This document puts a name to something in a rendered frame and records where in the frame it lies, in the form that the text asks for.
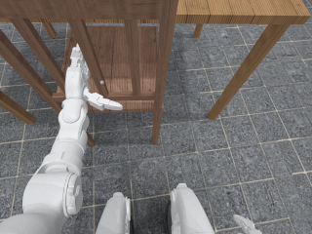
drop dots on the left robot upper arm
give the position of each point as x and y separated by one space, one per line
50 199

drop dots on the robot thigh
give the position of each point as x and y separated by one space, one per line
116 214
192 217

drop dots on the robot left hand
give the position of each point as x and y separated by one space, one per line
76 78

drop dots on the table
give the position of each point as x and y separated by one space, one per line
278 14

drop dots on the left robot thigh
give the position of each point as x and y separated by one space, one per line
116 214

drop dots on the chair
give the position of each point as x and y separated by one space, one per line
131 60

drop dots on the robot right hand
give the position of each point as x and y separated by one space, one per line
246 225

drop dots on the robot left forearm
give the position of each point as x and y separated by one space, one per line
69 147

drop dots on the right robot thigh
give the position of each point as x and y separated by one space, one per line
192 217

